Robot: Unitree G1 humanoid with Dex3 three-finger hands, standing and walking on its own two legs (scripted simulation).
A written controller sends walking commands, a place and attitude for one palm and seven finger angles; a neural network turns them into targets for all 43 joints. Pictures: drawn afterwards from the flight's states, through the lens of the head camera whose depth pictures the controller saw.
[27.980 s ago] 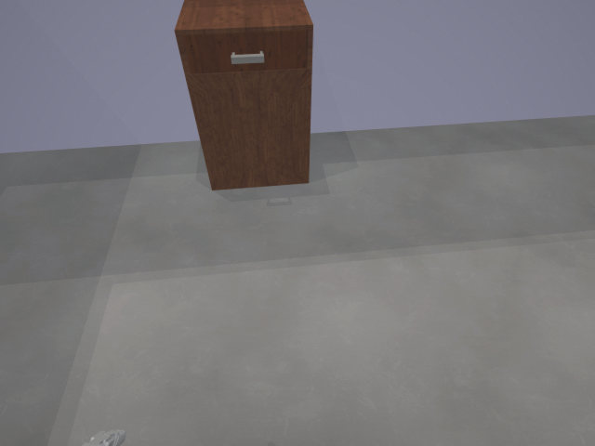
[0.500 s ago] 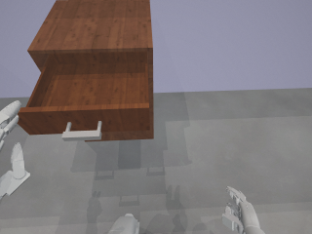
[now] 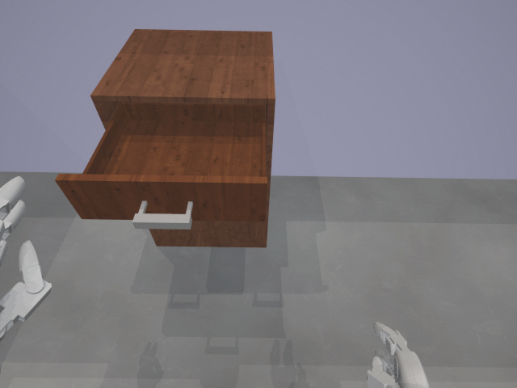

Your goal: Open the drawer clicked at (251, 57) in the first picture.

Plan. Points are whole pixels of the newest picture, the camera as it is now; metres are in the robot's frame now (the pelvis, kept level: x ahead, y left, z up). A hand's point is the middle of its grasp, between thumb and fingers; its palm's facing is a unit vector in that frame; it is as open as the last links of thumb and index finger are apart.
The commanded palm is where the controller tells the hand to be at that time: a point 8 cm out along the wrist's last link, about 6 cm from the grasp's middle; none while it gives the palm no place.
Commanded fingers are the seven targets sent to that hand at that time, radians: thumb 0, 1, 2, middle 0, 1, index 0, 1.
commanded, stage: let the arm hang, fingers relaxed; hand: left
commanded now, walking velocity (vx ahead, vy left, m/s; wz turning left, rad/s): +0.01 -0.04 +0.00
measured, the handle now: (165, 213) +0.48 +0.23 -0.09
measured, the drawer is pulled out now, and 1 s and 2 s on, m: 0.30 0.30 0.30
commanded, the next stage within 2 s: look to check the result in 1.20 s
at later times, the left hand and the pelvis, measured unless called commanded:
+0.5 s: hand out of the picture +0.06 +0.18 -0.17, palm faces +0.08 -0.98 -0.18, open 6.9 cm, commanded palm none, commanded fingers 0.00 0.90 0.90 -0.20 -0.30 -0.20 -0.30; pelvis +0.01 +0.00 +0.00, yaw +1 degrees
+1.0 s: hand out of the picture -0.01 +0.17 -0.17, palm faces +0.04 -0.99 -0.16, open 7.4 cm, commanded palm none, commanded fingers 0.00 0.90 0.90 -0.20 -0.30 -0.20 -0.30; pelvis +0.00 +0.01 +0.01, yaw -1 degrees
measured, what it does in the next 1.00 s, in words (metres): stands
